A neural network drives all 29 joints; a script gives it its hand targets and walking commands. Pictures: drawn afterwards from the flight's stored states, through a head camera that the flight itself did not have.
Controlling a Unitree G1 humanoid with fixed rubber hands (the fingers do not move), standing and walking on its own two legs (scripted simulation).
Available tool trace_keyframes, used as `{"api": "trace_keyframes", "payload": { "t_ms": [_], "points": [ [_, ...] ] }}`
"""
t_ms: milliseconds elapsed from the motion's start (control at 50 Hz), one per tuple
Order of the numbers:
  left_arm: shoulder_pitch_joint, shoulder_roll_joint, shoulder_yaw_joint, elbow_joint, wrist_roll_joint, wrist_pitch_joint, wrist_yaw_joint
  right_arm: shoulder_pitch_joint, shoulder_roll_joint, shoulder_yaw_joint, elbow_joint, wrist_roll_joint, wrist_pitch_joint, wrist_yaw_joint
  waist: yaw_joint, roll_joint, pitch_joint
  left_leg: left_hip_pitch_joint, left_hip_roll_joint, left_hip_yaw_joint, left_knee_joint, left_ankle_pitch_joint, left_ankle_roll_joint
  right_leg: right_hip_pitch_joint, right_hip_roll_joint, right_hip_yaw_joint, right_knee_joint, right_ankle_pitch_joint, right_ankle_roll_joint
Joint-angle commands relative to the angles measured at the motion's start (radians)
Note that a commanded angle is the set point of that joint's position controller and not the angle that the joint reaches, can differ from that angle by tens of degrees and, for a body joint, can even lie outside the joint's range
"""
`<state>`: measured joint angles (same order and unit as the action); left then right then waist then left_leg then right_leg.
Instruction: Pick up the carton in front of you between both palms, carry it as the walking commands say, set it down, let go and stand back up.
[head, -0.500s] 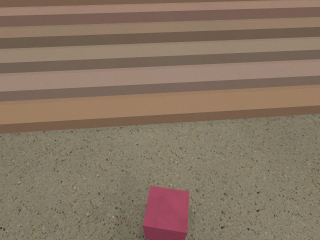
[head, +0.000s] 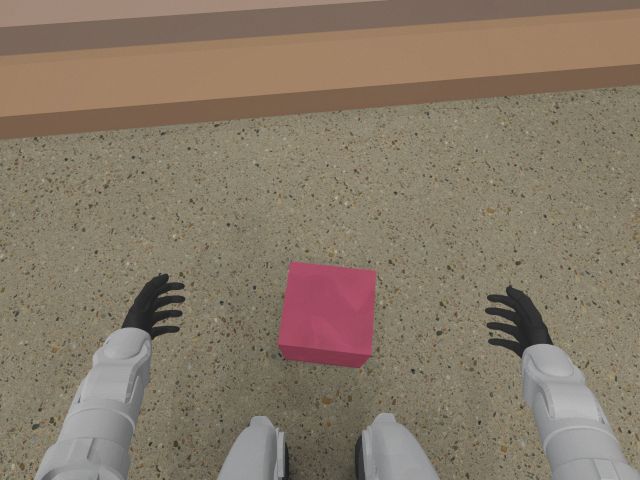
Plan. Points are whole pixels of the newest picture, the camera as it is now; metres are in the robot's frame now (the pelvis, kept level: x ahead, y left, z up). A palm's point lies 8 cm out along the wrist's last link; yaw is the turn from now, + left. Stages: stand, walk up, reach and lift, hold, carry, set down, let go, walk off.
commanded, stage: reach and lift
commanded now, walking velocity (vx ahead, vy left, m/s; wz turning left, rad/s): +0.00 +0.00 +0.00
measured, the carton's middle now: (327, 318) +0.44 -0.02 -0.58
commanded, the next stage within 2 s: none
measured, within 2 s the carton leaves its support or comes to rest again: neither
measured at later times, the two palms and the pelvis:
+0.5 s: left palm (215, 237) +0.48 +0.17 -0.14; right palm (457, 263) +0.43 -0.22 -0.15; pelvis -0.08 +0.00 -0.07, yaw +0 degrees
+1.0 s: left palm (242, 290) +0.46 +0.17 -0.39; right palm (424, 306) +0.42 -0.22 -0.38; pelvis -0.06 +0.00 -0.22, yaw -2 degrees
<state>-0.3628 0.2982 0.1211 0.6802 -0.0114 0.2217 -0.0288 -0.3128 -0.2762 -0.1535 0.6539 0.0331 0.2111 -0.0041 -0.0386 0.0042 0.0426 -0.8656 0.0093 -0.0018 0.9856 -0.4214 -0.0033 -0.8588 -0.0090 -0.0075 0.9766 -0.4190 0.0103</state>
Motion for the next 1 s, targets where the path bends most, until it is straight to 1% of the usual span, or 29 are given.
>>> {"api": "trace_keyframes", "payload": {
  "t_ms": [0,80,160,220,260,320,360,420,460,520,560,600,660,700,740,800,860,920,980],
  "points": [
    [-0.335,0.119,0.037,-0.008,-0.028,-0.028,0.022,-0.31,-0.127,-0.064,-0.023,0.035,-0.037,-0.028,-0.02,0.024,-0.673,0.185,-0.05,-0.038,0.028,0.541,-0.027,-0.008,0.053,-0.005,0.007,0.505,0.037],
    [-0.565,0.141,0.046,0.03,-0.033,-0.029,0.03,-0.517,-0.119,-0.088,-0.004,0.047,-0.041,-0.037,-0.021,0.037,-0.769,0.118,-0.056,-0.019,0.033,0.417,-0.031,-0.089,0.053,-0.018,0.018,0.399,0.036],
    [-0.796,0.17,0.052,0.097,-0.041,-0.008,0.033,-0.723,-0.112,-0.102,0.041,0.054,-0.014,-0.05,-0.027,0.042,-0.823,0.028,-0.061,0.0,0.019,0.215,-0.032,-0.139,0.052,-0.031,0.013,0.231,0.039],
    [-0.958,0.182,0.058,0.171,-0.044,0.01,0.025,-0.875,-0.102,-0.116,0.084,0.05,0.008,-0.063,-0.038,0.035,-0.829,-0.064,-0.064,0.014,0.02,0.074,-0.026,-0.176,0.052,-0.043,0.014,0.104,0.042],
    [-1.049,0.19,0.067,0.223,-0.039,0.016,0.016,-0.957,-0.096,-0.132,0.115,0.039,0.016,-0.071,-0.044,0.03,-0.836,-0.112,-0.066,0.017,0.026,0.013,-0.022,-0.201,0.053,-0.05,0.018,0.046,0.043],
    [-1.156,0.197,0.086,0.291,-0.023,0.01,0.006,-1.053,-0.082,-0.16,0.152,0.018,0.014,-0.082,-0.052,0.033,-0.863,-0.15,-0.069,0.017,0.042,-0.022,-0.021,-0.237,0.058,-0.059,0.03,0.01,0.043],
    [-1.199,0.203,0.104,0.318,-0.007,-0.001,0.0,-1.083,-0.067,-0.184,0.165,-0.002,0.007,-0.088,-0.058,0.042,-0.894,-0.163,-0.072,0.019,0.053,-0.009,-0.02,-0.249,0.061,-0.058,0.041,0.024,0.043],
    [-1.219,0.2,0.135,0.323,0.029,-0.026,-0.003,-1.088,-0.047,-0.225,0.152,-0.035,-0.019,-0.093,-0.068,0.061,-0.981,-0.152,-0.079,0.021,0.068,0.072,-0.02,-0.245,0.065,-0.054,0.059,0.11,0.046],
    [-1.203,0.185,0.151,0.299,0.055,-0.05,0.002,-1.067,-0.034,-0.237,0.118,-0.05,-0.045,-0.093,-0.069,0.073,-1.075,-0.118,-0.088,0.019,0.091,0.186,-0.02,-0.239,0.074,-0.056,0.08,0.215,0.049],
    [-1.147,0.143,0.17,0.281,0.089,-0.084,0.01,-1.0,-0.009,-0.238,0.107,-0.067,-0.088,-0.084,-0.057,0.088,-1.138,-0.106,-0.094,0.004,0.152,0.356,-0.019,-0.311,0.083,-0.058,0.132,0.345,0.049],
    [-1.091,0.1,0.188,0.285,0.106,-0.108,0.013,-0.946,0.018,-0.247,0.122,-0.079,-0.119,-0.071,-0.051,0.089,-1.098,-0.166,-0.092,-0.009,0.197,0.433,-0.019,-0.4,0.083,-0.053,0.172,0.404,0.047],
    [-1.035,0.058,0.203,0.288,0.114,-0.133,0.019,-0.905,0.044,-0.263,0.138,-0.091,-0.147,-0.059,-0.048,0.076,-1.047,-0.269,-0.087,-0.021,0.246,0.485,-0.018,-0.481,0.079,-0.044,0.223,0.457,0.046],
    [-0.962,0.014,0.203,0.301,0.11,-0.166,0.036,-0.849,0.059,-0.276,0.18,-0.096,-0.182,-0.051,-0.047,0.064,-0.981,-0.42,-0.078,-0.037,0.342,0.53,-0.018,-0.619,0.076,-0.031,0.323,0.49,0.047],
    [-0.95,0.012,0.19,0.288,0.099,-0.182,0.049,-0.835,0.048,-0.274,0.185,-0.091,-0.198,-0.05,-0.049,0.063,-0.997,-0.492,-0.074,-0.045,0.416,0.55,-0.02,-0.679,0.075,-0.024,0.397,0.506,0.047],
    [-0.965,0.031,0.167,0.259,0.077,-0.193,0.064,-0.841,0.024,-0.261,0.168,-0.071,-0.208,-0.056,-0.048,0.069,-1.061,-0.527,-0.071,-0.047,0.492,0.574,-0.023,-0.709,0.074,-0.02,0.469,0.529,0.049],
    [-1.008,0.094,0.106,0.196,0.026,-0.205,0.092,-0.873,-0.028,-0.208,0.125,-0.008,-0.218,-0.078,-0.046,0.082,-1.191,-0.531,-0.066,-0.037,0.6,0.574,-0.031,-0.696,0.07,-0.023,0.576,0.55,0.059],
    [-1.059,0.155,0.031,0.118,-0.039,-0.199,0.113,-0.928,-0.066,-0.146,0.075,0.075,-0.21,-0.103,-0.04,0.109,-1.346,-0.475,-0.068,-0.014,0.692,0.551,-0.038,-0.666,0.076,-0.044,0.668,0.546,0.064],
    [-1.107,0.182,-0.029,0.128,-0.116,-0.173,0.124,-0.986,-0.089,-0.088,0.08,0.158,-0.188,-0.12,-0.034,0.128,-1.349,-0.471,-0.067,0.009,0.761,0.464,-0.037,-0.71,0.079,-0.063,0.735,0.452,0.061],
    [-1.173,0.203,-0.056,0.158,-0.161,-0.149,0.125,-1.055,-0.108,-0.047,0.114,0.199,-0.162,-0.13,-0.03,0.109,-1.291,-0.554,-0.056,0.024,0.817,0.34,-0.034,-0.732,0.072,-0.064,0.79,0.339,0.058]
  ]
}}
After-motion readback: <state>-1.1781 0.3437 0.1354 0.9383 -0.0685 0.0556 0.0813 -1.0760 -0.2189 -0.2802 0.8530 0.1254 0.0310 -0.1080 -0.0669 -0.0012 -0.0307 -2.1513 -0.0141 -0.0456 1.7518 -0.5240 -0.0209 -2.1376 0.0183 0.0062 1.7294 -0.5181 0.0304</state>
